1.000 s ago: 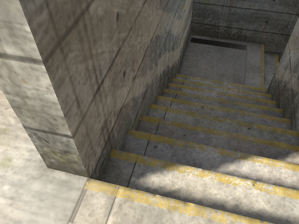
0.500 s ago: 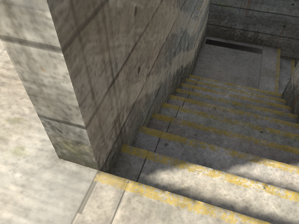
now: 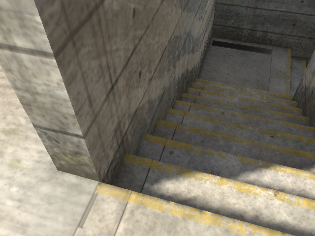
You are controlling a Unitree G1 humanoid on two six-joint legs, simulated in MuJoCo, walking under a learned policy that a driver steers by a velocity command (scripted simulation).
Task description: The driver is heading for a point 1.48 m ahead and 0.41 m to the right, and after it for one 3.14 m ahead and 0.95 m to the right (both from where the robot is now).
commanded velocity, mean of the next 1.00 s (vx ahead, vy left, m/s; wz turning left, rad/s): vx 0.23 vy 0.00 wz -0.15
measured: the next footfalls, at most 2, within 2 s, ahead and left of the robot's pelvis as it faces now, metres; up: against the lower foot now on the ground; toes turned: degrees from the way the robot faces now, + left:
left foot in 0.64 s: +0.18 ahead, +0.19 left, +0.00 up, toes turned +1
right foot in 1.10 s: +0.45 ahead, -0.06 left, +0.00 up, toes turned -14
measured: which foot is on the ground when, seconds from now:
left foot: down 0.00-0.26, up 0.28-0.62, down 0.64-1.00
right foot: down 0.00-0.66, up 0.68-1.00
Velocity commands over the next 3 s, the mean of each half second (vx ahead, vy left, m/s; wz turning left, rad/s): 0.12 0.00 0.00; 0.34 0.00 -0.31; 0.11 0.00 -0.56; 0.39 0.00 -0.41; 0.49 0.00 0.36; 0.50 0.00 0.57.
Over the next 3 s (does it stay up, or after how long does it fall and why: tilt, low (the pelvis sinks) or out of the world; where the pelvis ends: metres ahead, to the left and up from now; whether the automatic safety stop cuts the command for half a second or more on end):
stays up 0.91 -0.30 -0.38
